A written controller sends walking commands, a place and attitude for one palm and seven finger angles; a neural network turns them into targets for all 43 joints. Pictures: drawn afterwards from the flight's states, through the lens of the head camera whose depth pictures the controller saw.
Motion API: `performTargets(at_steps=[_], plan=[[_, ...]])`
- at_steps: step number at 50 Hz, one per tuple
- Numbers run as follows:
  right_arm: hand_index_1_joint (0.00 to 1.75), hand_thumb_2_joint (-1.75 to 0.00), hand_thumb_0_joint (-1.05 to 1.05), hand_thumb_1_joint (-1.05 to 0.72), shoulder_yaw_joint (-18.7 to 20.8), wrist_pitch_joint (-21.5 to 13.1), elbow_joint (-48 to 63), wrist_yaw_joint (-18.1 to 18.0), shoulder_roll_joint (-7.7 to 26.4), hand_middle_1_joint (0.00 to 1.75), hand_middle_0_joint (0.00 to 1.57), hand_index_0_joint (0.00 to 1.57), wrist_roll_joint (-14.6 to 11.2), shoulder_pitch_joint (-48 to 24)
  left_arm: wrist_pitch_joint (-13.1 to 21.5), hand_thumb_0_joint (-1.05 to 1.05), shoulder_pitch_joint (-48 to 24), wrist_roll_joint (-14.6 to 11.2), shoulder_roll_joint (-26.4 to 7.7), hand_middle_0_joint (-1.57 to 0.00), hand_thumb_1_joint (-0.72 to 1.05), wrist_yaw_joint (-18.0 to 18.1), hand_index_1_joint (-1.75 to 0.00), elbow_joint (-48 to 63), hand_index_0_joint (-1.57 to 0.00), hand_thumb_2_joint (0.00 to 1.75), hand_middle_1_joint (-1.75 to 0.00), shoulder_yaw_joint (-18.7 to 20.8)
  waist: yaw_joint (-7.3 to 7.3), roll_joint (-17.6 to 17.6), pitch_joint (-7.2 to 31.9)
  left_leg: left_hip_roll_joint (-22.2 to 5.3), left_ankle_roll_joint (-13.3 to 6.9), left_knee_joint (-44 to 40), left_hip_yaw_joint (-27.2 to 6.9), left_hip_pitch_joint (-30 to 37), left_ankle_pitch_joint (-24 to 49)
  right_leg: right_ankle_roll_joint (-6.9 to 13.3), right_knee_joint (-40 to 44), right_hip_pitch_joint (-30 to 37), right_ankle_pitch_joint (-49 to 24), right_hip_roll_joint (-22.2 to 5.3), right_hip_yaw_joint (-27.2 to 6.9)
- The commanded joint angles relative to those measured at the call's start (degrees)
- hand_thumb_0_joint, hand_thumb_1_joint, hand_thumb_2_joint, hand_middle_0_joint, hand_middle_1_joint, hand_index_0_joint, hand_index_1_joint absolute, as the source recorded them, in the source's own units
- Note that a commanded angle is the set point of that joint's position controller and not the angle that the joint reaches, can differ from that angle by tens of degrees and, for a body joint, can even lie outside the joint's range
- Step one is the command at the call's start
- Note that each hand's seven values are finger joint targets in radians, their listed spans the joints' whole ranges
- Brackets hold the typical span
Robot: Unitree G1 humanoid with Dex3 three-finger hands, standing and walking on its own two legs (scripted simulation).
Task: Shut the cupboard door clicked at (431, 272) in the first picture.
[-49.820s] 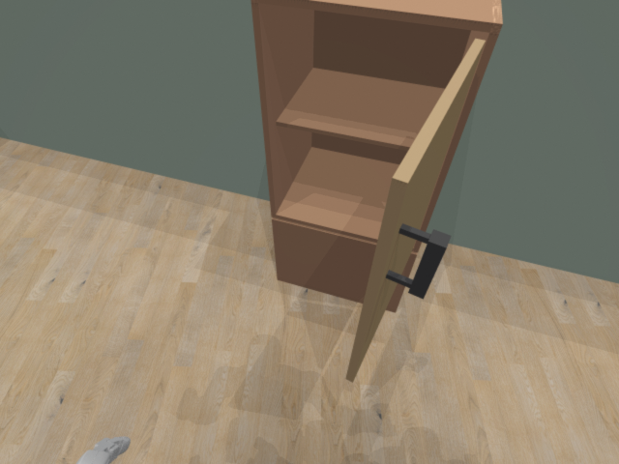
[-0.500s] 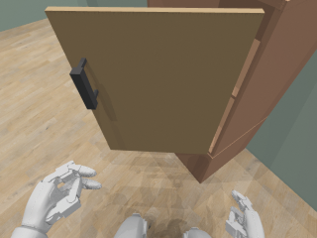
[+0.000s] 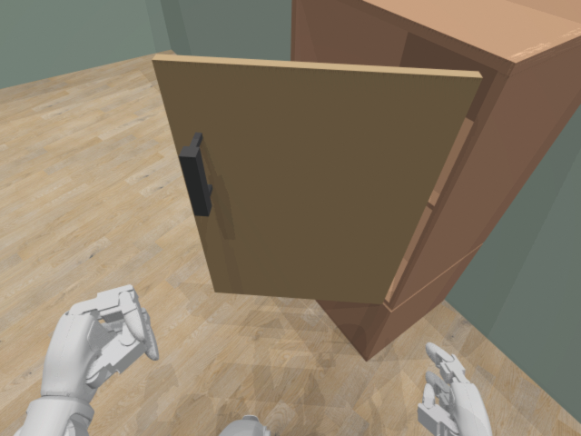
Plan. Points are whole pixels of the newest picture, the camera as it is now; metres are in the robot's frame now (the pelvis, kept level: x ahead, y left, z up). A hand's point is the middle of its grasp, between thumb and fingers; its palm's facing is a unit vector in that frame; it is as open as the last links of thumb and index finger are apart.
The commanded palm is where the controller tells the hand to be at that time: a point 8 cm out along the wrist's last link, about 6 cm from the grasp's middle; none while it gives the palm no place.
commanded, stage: raise the hand and make a fist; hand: left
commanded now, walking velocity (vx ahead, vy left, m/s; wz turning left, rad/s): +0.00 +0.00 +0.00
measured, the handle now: (200, 174) +0.48 +0.18 +0.10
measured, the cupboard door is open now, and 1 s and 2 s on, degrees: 51 51 51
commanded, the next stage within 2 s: bring the fist close to the handle in 0.64 s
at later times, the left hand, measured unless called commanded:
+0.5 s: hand (171, 307) +0.25 +0.17 +0.09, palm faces -0.03 -1.00 -0.03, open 3.1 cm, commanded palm +0.23 +0.22 +0.10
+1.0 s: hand (178, 284) +0.27 +0.16 +0.11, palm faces +0.00 -1.00 -0.05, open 3.1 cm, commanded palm +0.25 +0.21 +0.10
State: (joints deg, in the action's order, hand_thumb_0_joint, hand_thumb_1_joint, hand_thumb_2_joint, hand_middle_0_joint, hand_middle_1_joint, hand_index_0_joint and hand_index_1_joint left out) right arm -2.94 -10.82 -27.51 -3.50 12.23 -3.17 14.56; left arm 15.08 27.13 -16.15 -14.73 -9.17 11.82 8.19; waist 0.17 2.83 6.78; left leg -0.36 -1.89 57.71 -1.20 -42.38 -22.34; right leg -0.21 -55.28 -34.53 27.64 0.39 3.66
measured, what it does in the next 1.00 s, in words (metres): stands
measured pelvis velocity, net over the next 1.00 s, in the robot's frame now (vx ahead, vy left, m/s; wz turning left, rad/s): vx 0.02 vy -0.03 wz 0.01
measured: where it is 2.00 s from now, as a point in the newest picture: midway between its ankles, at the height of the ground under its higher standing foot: outside the picture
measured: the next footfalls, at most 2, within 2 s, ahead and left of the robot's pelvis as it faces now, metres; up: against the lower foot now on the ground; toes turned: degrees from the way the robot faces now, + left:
none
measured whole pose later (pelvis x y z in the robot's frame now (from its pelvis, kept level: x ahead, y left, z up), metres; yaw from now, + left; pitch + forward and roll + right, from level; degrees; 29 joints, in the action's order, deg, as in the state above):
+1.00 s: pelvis +0.02 -0.03 +0.01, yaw +0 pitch +6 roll -1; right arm -2.3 -10.3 -32.3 -3.5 15.2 -3.3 14.3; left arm 14.8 11.1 -17.6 -15.1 -14.7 -1.6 10.4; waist 0.7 3.0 4.5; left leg -0.9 0.5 52.2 -1.7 -36.9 -21.2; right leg 1.8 -51.8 -30.2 27.6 1.1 4.0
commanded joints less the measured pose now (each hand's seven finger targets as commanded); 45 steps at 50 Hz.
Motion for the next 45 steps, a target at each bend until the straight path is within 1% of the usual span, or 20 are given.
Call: performTargets(at_steps=[1, 4, 8, 9, 12, 15, 18, 19, 21, 23, 24, 27, 28, 29, 30, 34, 37, 39, 43, 45], plan=[[0.3, -0.9, 0.0, -0.9, 3.6, -3.9, 8.2, -1.1, 9.4, 0.3, 0.2, 0.2, 0.2, -3.0, 1.2, 0.0, -7.6, 0.1, -5.8, -1.3, 0.9, -3.0, -1.5, 8.4, -1.3, 0.9, -1.5, 0.0, -1.62, -0.4, 0.9, -0.8, 0.3, -15.2, -5.4, 9.9, -8.8, 1.4, 11.0, -3.9, 0.6, 1.7, -0.1], [0.3, -0.9, 0.0, -0.9, 3.1, -4.4, 7.7, -1.3, 9.4, 0.3, 0.2, 0.2, 0.5, -3.0, 2.2, 0.0, -11.7, -0.2, -10.1, -1.3, 0.9, -3.0, -1.5, 10.2, -1.3, 0.9, -1.5, 4.6, -0.49, 1.6, 3.4, -0.5, 0.5, -15.5, -5.2, 11.8, -7.1, 1.8, 11.2, -1.6, -0.5, 1.7, -0.5], [0.3, -0.9, 0.0, -0.9, 2.7, -4.9, 7.4, -1.0, 8.4, 0.3, 0.2, 0.2, 0.5, -3.6, 3.6, 0.0, -12.9, -1.3, -9.7, -1.3, 0.9, -2.1, -1.5, 12.4, -1.3, 0.9, -1.5, 6.7, 0.77, 4.7, 7.8, -0.6, 0.8, -16.3, -5.0, 16.4, -1.4, 2.2, 10.8, 1.1, -4.8, 1.7, 0.2], [0.3, -0.9, 0.0, -0.9, 2.7, -4.9, 7.0, -0.9, 8.6, 0.3, 0.2, 0.2, 0.6, -3.5, 3.3, 0.0, -12.3, -1.5, -10.5, -1.3, 0.9, -2.0, -1.5, 11.2, -1.3, 0.9, -1.5, 7.8, 1.04, 3.7, 7.7, -0.5, 0.8, -16.0, -4.9, 16.1, 0.1, 2.2, 11.2, 2.2, -5.9, 1.8, 0.1], [0.3, -0.9, 0.0, -0.9, 2.9, -5.1, 6.3, -0.7, 8.7, 0.3, 0.2, 0.2, 0.2, -3.5, 1.6, 0.0, -12.6, -2.1, -7.3, -1.3, 0.9, -3.3, -1.5, 8.9, -1.3, 0.9, -1.5, 4.9, 0.22, 3.0, 6.7, -0.4, 0.8, -15.6, -3.7, 16.8, 3.8, 1.9, 12.3, 2.8, -8.9, 1.6, 0.1], [0.3, -0.9, 0.0, -0.9, 3.3, -5.1, 6.1, -0.5, 9.1, 0.3, 0.2, 0.2, -0.1, -2.9, -1.6, 0.0, -9.4, -2.0, -5.2, -1.3, 0.9, -5.4, -1.5, 4.2, -1.3, 0.9, -1.5, 2.4, 0.0, -0.2, 4.6, 0.0, 0.5, -15.4, -2.8, 16.0, 6.4, 1.5, 13.6, 3.8, -11.8, 1.3, 0.0], [0.3, -0.9, 0.0, -0.9, 3.7, -4.8, 6.5, -0.5, 9.5, 0.3, 0.2, 0.2, 0.0, -2.8, -3.0, 0.0, -9.4, -2.1, -6.6, -1.3, 0.9, -6.3, -1.5, 3.8, -1.3, 0.9, -1.5, 3.6, 0.44, -2.4, 5.1, 0.3, 0.4, -15.1, -2.1, 15.9, 9.2, 1.2, 13.8, 5.1, -14.9, 1.1, -0.4], [0.3, -0.9, 0.0, -0.9, 3.9, -4.6, 6.3, -0.6, 9.6, 0.3, 0.2, 0.2, 0.2, -2.9, -2.9, 0.0, -9.8, -2.1, -8.3, -1.3, 0.9, -5.9, -1.5, 3.8, -1.3, 0.9, -1.5, 5.4, 0.93, -3.2, 5.1, 0.4, 0.2, -14.7, -1.9, 15.7, 10.0, 1.3, 14.0, 5.9, -15.7, 1.1, -0.8], [0.3, -0.9, 0.0, -0.9, 3.9, -4.5, 6.7, -0.6, 9.3, 0.3, 0.2, 0.2, 0.4, -3.1, -1.1, 0.0, -11.8, -2.5, -8.5, -1.3, 0.9, -5.4, -1.5, 6.3, -1.3, 0.9, -1.5, 6.3, 0.87, -3.0, 6.3, 0.6, 0.3, -14.3, -1.4, 16.3, 11.1, 1.1, 13.4, 6.1, -16.9, 0.9, -1.0], [0.3, -0.9, 0.0, -0.9, 3.8, -4.5, 6.6, -0.4, 8.9, 0.3, 0.2, 0.2, 0.6, -3.2, 1.8, 0.0, -13.1, -2.5, -9.2, -1.3, 0.9, -4.1, -1.5, 8.8, -1.3, 0.9, -1.5, 7.6, 1.27, -0.3, 8.2, 0.6, 0.5, -14.1, -1.2, 17.5, 12.2, 1.4, 12.4, 6.0, -17.5, 1.0, -1.0], [0.3, -0.9, 0.0, -0.9, 3.9, -4.4, 6.1, -0.4, 9.0, 0.3, 0.2, 0.2, 1.0, -3.0, 3.1, 0.0, -13.8, -2.4, -11.0, -1.3, 0.9, -3.3, -1.5, 10.0, -1.3, 0.9, -1.5, 9.3, 1.53, -0.6, 9.1, 0.7, 0.5, -13.6, -1.2, 17.4, 12.8, 1.6, 12.1, 7.0, -18.0, 1.0, -1.3], [0.3, -0.9, 0.0, -0.9, 3.9, -4.3, 5.8, 0.2, 8.5, 0.3, 0.2, 0.2, 0.7, -3.1, 5.3, 0.0, -12.7, -1.8, -7.7, -1.3, 0.9, -2.8, -1.5, 8.8, -1.3, 0.9, -1.5, 6.4, 0.7, 1.3, 8.5, 0.5, 0.6, -13.1, -0.8, 17.8, 12.6, 1.5, 11.4, 4.9, -17.8, 1.1, -1.2], [0.3, -0.9, 0.0, -0.9, 3.9, -4.2, 5.6, 0.3, 8.7, 0.3, 0.2, 0.2, 0.7, -2.9, 5.3, 0.0, -12.2, -1.7, -7.2, -1.3, 0.9, -3.1, -1.5, 7.8, -1.3, 0.9, -1.5, 5.7, 0.55, 1.8, 8.1, 0.5, 0.6, -13.1, -0.8, 17.3, 11.7, 1.4, 11.6, 4.7, -17.0, 1.0, -1.2], [0.3, -0.9, 0.0, -0.9, 4.0, -4.0, 5.4, 0.3, 8.9, 0.3, 0.2, 0.2, 0.6, -2.8, 4.6, 0.0, -11.0, -1.6, -7.5, -1.3, 0.9, -3.5, -1.5, 5.6, -1.3, 0.9, -1.5, 5.6, 0.23, -0.2, 6.6, 0.5, 0.3, -12.7, -0.7, 16.2, 11.1, 1.3, 12.4, 5.0, -17.0, 0.9, -1.9], [0.3, -0.9, 0.0, -0.9, 4.0, -3.9, 5.6, 0.4, 8.9, 0.3, 0.2, 0.2, 0.3, -3.0, 4.0, 0.0, -10.7, -1.6, -5.8, -1.3, 0.9, -4.3, -1.5, 5.3, -1.3, 0.9, -1.5, 3.6, -0.06, 0.7, 6.4, 0.6, 0.3, -12.7, -0.3, 16.0, 10.6, 1.1, 12.8, 4.8, -16.9, 0.7, -2.2], [0.3, -0.9, 0.0, -0.9, 4.3, -3.2, 6.0, -0.2, 9.5, 0.3, 0.2, 0.2, 0.1, -2.9, 0.6, 0.0, -9.8, -2.1, -7.9, -1.3, 0.9, -6.1, -1.5, 2.9, -1.3, 0.9, -1.5, 4.8, 0.04, -3.9, 5.5, 0.8, 0.0, -12.1, -0.2, 14.0, 9.2, 0.3, 14.9, 6.2, -15.9, 0.0, -4.2], [0.3, -0.9, 0.0, -0.9, 4.0, -2.9, 6.6, -0.4, 9.0, 0.3, 0.2, 0.2, 0.3, -3.5, 1.0, 0.0, -12.2, -2.8, -8.3, -1.3, 0.9, -5.9, -1.5, 5.8, -1.3, 0.9, -1.5, 6.1, 0.36, -3.0, 7.0, 0.9, 0.1, -12.0, -0.2, 14.7, 10.2, 0.0, 14.5, 7.2, -18.2, -0.4, -4.6], [0.3, -0.9, 0.0, -0.9, 3.9, -2.7, 5.9, -0.7, 9.2, 0.3, 0.2, 0.2, 0.6, -3.6, 2.7, 0.0, -15.7, -3.0, -11.3, -1.3, 0.9, -4.6, -1.5, 6.6, -1.3, 0.9, -1.5, 9.1, 0.29, -4.0, 6.9, 0.8, 0.1, -11.3, -0.3, 13.9, 10.1, 0.0, 14.3, 7.3, -18.1, -0.4, -5.3], [0.3, -0.9, 0.0, -0.9, 3.6, -3.1, 4.6, -0.5, 8.7, 0.3, 0.2, 0.2, 0.3, -4.0, 5.4, 0.0, -22.1, -2.7, -8.6, -1.3, 0.9, -4.0, -1.5, 2.7, -1.3, 0.9, -1.5, 7.1, -0.79, -0.4, 5.0, 0.7, 0.4, -11.6, -0.3, 14.0, 6.9, 0.6, 14.2, 3.4, -11.8, 0.1, -4.6], [0.3, -0.9, 0.0, -0.9, 3.8, -3.3, 4.3, -0.6, 9.0, 0.3, 0.2, 0.2, 0.2, -4.0, 5.0, 0.0, -22.8, -2.5, -7.4, -1.3, 0.9, -4.8, -1.5, 0.4, -1.3, 0.9, -1.5, 5.1, -1.12, -1.2, 5.6, 0.8, 0.2, -11.3, -0.2, 14.0, 6.5, 0.4, 15.0, 3.7, -11.2, -0.2, -5.6]])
